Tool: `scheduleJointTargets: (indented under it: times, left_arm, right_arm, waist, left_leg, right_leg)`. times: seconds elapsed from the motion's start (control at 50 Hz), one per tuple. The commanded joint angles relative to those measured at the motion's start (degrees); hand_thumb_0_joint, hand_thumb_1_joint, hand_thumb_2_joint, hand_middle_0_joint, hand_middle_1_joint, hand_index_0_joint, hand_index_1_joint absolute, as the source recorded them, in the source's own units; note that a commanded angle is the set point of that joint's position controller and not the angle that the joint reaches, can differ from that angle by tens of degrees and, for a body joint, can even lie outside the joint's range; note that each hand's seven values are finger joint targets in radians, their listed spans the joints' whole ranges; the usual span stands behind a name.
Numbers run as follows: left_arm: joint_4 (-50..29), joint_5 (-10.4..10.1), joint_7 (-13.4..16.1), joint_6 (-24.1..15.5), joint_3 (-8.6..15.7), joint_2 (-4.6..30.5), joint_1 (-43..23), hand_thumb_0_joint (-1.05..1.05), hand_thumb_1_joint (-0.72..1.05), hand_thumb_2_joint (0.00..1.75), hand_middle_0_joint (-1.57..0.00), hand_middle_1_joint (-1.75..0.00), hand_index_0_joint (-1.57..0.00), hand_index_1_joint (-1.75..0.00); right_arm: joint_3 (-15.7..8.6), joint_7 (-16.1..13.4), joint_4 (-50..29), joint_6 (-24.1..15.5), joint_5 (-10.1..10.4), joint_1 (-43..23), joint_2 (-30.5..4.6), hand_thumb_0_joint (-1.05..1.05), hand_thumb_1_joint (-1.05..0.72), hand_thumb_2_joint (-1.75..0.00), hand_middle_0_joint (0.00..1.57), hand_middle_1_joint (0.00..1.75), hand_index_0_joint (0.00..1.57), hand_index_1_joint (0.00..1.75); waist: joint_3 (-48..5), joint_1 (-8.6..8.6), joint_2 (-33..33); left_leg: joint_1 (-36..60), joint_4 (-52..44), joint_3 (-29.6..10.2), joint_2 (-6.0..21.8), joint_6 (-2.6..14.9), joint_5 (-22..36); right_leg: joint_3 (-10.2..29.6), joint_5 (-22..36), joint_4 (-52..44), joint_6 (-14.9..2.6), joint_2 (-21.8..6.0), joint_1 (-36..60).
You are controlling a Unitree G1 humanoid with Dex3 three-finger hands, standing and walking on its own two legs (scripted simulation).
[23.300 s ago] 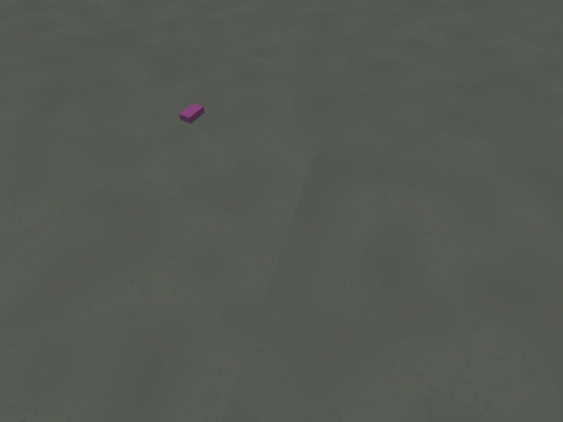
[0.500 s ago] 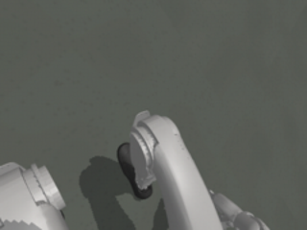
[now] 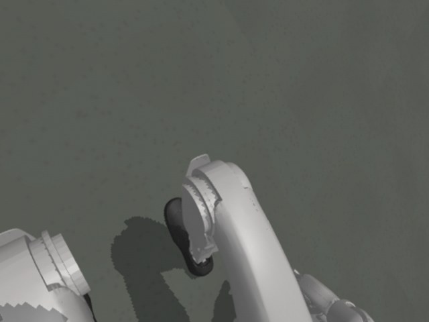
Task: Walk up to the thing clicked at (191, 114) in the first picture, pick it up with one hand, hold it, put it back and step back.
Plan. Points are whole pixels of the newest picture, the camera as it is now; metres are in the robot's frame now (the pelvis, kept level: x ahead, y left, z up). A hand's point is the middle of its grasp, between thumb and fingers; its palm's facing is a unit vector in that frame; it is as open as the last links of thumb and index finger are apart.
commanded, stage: close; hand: left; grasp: from above
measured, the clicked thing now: out of the picture +0.47 +0.36 -0.30
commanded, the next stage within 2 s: settle in 0.56 s
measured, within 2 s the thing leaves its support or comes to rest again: leaves its support in 0.92 s
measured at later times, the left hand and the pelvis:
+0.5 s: hand out of the picture +0.45 +0.36 -0.26, palm faces -0.44 -0.16 -0.89, open 11.1 cm; pelvis +0.00 +0.00 +0.00, yaw +0 degrees
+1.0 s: hand out of the picture +0.46 +0.37 -0.24, palm faces -0.41 -0.15 -0.90, open 10.9 cm; pelvis +0.00 +0.00 +0.00, yaw +0 degrees
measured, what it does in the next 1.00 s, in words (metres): stands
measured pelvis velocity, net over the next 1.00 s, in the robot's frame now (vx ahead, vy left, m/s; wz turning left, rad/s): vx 0.00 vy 0.00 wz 0.00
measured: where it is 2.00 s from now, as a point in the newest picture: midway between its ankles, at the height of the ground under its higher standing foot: (143, 285)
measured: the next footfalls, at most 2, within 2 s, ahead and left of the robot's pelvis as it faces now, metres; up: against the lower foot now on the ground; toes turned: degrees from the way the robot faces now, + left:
none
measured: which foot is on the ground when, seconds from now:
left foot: down 0.00-1.00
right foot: down 0.00-1.00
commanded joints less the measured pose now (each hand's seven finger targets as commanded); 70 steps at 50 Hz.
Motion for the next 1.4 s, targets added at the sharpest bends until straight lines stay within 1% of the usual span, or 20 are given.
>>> scheduleJointTargets:
  times: [0.0,0.26,0.32,0.36,0.42,0.44,0.5,0.7,0.8,0.82,0.9,0.94,0.98,1.02,1.08,1.16,1.22,1.32,1.34,1.38]
  left_arm:
    - [-6.4,-0.3,2.0,-0.5,0.7,12.9,-12.8,0.0,0.02,0.72,-0.4,-0.89,-0.45,-0.84]
    - [-4.3,0.0,2.2,-0.9,0.5,13.8,-12.3,0.0,0.23,0.69,-0.59,-0.81,-0.63,-0.77]
    - [-6.0,-0.1,2.4,-1.0,1.5,15.0,-13.8,0.0,0.28,0.71,-0.63,-0.79,-0.66,-0.76]
    - [-4.1,0.3,2.2,-0.8,0.3,13.6,-12.2,0.0,0.31,0.73,-0.67,-0.78,-0.69,-0.76]
    - [-6.3,-0.1,2.5,-1.0,1.5,16.0,-13.7,0.0,0.39,0.72,-0.73,-0.77,-0.75,-0.75]
    - [-3.3,0.2,2.2,-0.7,0.7,14.3,-12.1,0.0,0.4,0.73,-0.73,-0.78,-0.76,-0.75]
    - [-5.5,0.0,2.2,-0.8,1.1,15.1,-12.7,0.0,0.43,0.73,-0.77,-0.74,-0.79,-0.72]
    - [-4.3,-0.5,1.8,-0.4,1.1,15.7,-12.3,0.0,0.54,0.76,-0.94,-0.7,-0.94,-0.71]
    - [-11.1,-0.4,1.2,-0.1,3.2,16.9,-14.4,0.0,0.6,0.75,-1.0,-0.66,-0.99,-0.67]
    - [-8.0,0.0,0.7,0.4,2.6,15.7,-12.4,0.0,0.6,0.76,-1.0,-0.66,-0.99,-0.67]
    - [-13.7,-0.4,-0.3,0.7,4.5,16.6,-13.0,0.0,0.64,0.76,-1.05,-0.63,-1.03,-0.64]
    - [-15.5,-0.8,-1.4,1.2,3.5,14.5,-13.0,0.0,0.63,0.73,-1.02,-0.64,-1.02,-0.65]
    - [-14.1,-1.0,-2.5,1.6,3.1,13.1,-11.5,0.0,0.66,0.76,-1.07,-0.62,-1.05,-0.64]
    - [-17.7,-1.3,-3.2,1.9,5.1,15.0,-11.4,0.0,0.69,0.76,-1.08,-0.62,-1.07,-0.64]
    - [-26.1,-2.9,-5.6,1.8,2.5,8.8,-13.5,0.0,0.76,0.78,-1.14,-0.63,-1.12,-0.65]
    - [-25.4,-3.0,-8.4,3.1,3.0,8.7,-11.1,0.0,0.77,0.73,-1.12,-0.61,-1.12,-0.62]
    - [-23.0,-3.8,-11.0,3.9,0.1,2.3,-10.1,0.0,0.8,0.72,-1.13,-0.62,-1.13,-0.61]
    - [-28.5,-4.0,-13.9,3.4,-0.1,2.4,-13.1,0.0,0.78,0.65,-1.11,-0.57,-1.12,-0.56]
    - [-27.1,-3.6,-14.4,3.4,-0.2,1.7,-12.8,0.0,0.79,0.65,-1.13,-0.57,-1.14,-0.56]
    - [-29.7,-3.6,-15.1,2.8,0.3,2.9,-15.4,0.0,0.79,0.68,-1.14,-0.57,-1.14,-0.57]
  right_arm:
    - [-5.3,-0.4,1.3,0.4,0.1,11.6,-19.4,0.0,-0.89,-0.9,0.2,0.3,0.2,0.3]
    - [-5.3,-0.8,0.7,0.4,-0.2,11.1,-20.0,0.0,-0.89,-0.9,0.2,0.3,0.2,0.3]
    - [-5.3,-1.1,0.7,0.4,-0.1,10.7,-20.5,0.0,-0.89,-0.9,0.2,0.3,0.2,0.3]
    - [-5.1,-0.9,0.8,0.3,-0.2,11.4,-19.8,0.0,-0.89,-0.9,0.2,0.3,0.2,0.3]
    - [-5.2,-1.3,0.7,0.5,-0.3,10.6,-20.4,0.0,-0.89,-0.9,0.2,0.3,0.2,0.3]
    - [-4.8,-1.3,0.7,0.5,-0.2,10.8,-19.8,0.0,-0.89,-0.9,0.2,0.3,0.2,0.3]
    - [-4.7,-1.3,1.4,0.5,-0.2,11.2,-19.7,0.0,-0.89,-0.9,0.2,0.3,0.2,0.3]
    - [-4.6,-1.8,0.6,0.9,-0.1,10.9,-19.8,0.0,-0.9,-0.9,0.2,0.3,0.2,0.3]
    - [-6.2,-1.7,1.1,1.2,-0.1,11.9,-20.9,0.0,-0.9,-0.9,0.2,0.3,0.2,0.3]
    - [-6.1,-1.5,1.0,1.2,0.1,11.8,-20.1,0.0,-0.9,-0.9,0.2,0.3,0.2,0.3]
    - [-7.4,-1.3,1.0,1.9,0.2,12.0,-20.3,0.0,-0.9,-0.9,0.2,0.3,0.2,0.3]
    - [-7.9,-1.2,0.4,1.9,0.4,11.5,-19.6,0.0,-0.9,-0.9,0.2,0.3,0.2,0.3]
    - [-8.8,-1.1,0.6,2.0,0.6,12.0,-20.0,0.0,-0.9,-0.9,0.2,0.3,0.2,0.3]
    - [-9.8,-1.3,0.3,2.5,1.1,12.8,-20.0,0.0,-0.9,-0.9,0.2,0.3,0.2,0.3]
    - [-11.2,-0.9,-0.1,2.6,1.9,12.4,-18.5,0.0,-0.9,-0.9,0.2,0.3,0.2,0.3]
    - [-13.0,-0.6,-0.1,3.9,3.3,13.6,-18.2,0.0,-0.9,-0.9,0.2,0.3,0.2,0.3]
    - [-13.8,-0.4,0.5,5.0,4.1,14.1,-16.9,0.0,-0.9,-0.9,0.2,0.3,0.2,0.3]
    - [-14.7,-1.2,-0.6,6.9,5.2,14.0,-16.7,0.0,-0.89,-0.9,0.2,0.3,0.2,0.3]
    - [-14.9,-1.4,-0.8,7.2,5.3,14.4,-16.4,0.0,-0.89,-0.9,0.2,0.3,0.2,0.3]
    - [-15.3,-2.0,-1.3,8.0,5.6,14.5,-16.4,0.0,-0.89,-0.9,0.2,0.3,0.2,0.3]
  waist:
    - [-37.3,-3.58,34.0]
    - [-34.8,-4.08,31.2]
    - [-37.0,-3.45,33.1]
    - [-35.2,-4.06,32.4]
    - [-36.3,-3.71,32.7]
    - [-34.7,-3.81,31.5]
    - [-35.7,-3.71,32.9]
    - [-35.4,-3.57,30.3]
    - [-39.7,-2.29,36.7]
    - [-38.7,-2.36,36.4]
    - [-42.0,-1.32,38.4]
    - [-43.4,-0.49,38.7]
    - [-39.9,-1.5,35.7]
    - [-42.0,0.46,36.0]
    - [-47.8,1.73,39.7]
    - [-49.1,2.71,37.0]
    - [-45.1,2.14,33.5]
    - [-47.5,3.72,32.3]
    - [-46.3,2.96,31.9]
    - [-48.8,3.35,31.2]
  left_leg:
    - [33.2,-15.7,5.6,2.9,-0.67,18.7]
    - [28.9,-16.3,6.0,2.7,0.14,12.9]
    - [31.6,-15.6,5.3,3.1,-0.59,15.7]
    - [31.2,-16.0,5.5,3.0,-0.39,14.6]
    - [29.5,-15.7,6.0,2.9,-0.08,13.8]
    - [28.9,-15.4,5.9,2.8,-0.12,13.5]
    - [30.4,-15.4,5.9,3.0,-0.36,15.4]
    - [27.8,-15.7,6.3,2.7,0.18,12.4]
    - [34.1,-16.3,5.3,3.3,-1.22,17.8]
    - [34.1,-16.2,5.4,3.2,-1.19,17.2]
    - [34.2,-16.1,6.4,2.9,-1.21,19.4]
    - [35.1,-15.8,6.9,2.6,-1.13,20.7]
    - [30.8,-15.3,7.8,2.1,-0.5,16.6]
    - [30.9,-16.8,8.2,1.9,-0.5,15.2]
    - [36.2,-17.8,7.7,1.8,-1.14,19.0]
    - [33.9,-18.2,8.4,1.3,-0.62,19.1]
    - [30.8,-19.0,8.9,1.1,0.12,15.1]
    - [30.2,-20.3,9.5,0.1,0.23,14.7]
    - [29.7,-20.3,9.6,0.0,0.27,14.6]
    - [30.1,-20.4,9.7,-0.2,0.45,14.1]
  right_leg:
    - [-9.3,15.9,-7.7,-5.3,1.2,18.3]
    - [-9.0,12.4,-8.8,-4.99,1.5,18.6]
    - [-9.3,13.9,-7.7,-5.28,1.1,17.5]
    - [-9.1,13.2,-7.7,-4.97,1.2,17.8]
    - [-8.8,13.4,-8.6,-5.03,1.3,19.2]
    - [-8.9,12.8,-8.2,-5.15,1.1,18.2]
    - [-8.9,13.9,-8.3,-5.08,1.3,18.3]
    - [-8.7,12.2,-9.3,-5.18,1.3,20.0]
    - [-9.1,14.5,-7.8,-5.75,0.6,16.9]
    - [-9.1,13.7,-7.5,-5.83,0.7,16.2]
    - [-8.6,15.5,-7.9,-5.97,0.8,18.4]
    - [-8.4,16.4,-8.0,-6.25,0.8,18.5]
    - [-8.1,14.0,-9.0,-6.16,0.9,17.4]
    - [-7.7,12.7,-9.5,-6.48,0.7,18.2]
    - [-7.7,15.0,-8.9,-6.89,0.2,17.0]
    - [-6.8,15.2,-9.0,-6.67,0.1,16.9]
    - [-6.0,12.6,-10.1,-6.59,-0.2,14.5]
    - [-5.3,12.3,-10.7,-7.08,-0.7,15.0]
    - [-5.2,12.2,-10.9,-7.06,-0.8,14.8]
    - [-5.0,11.6,-11.3,-7.15,-0.9,15.3]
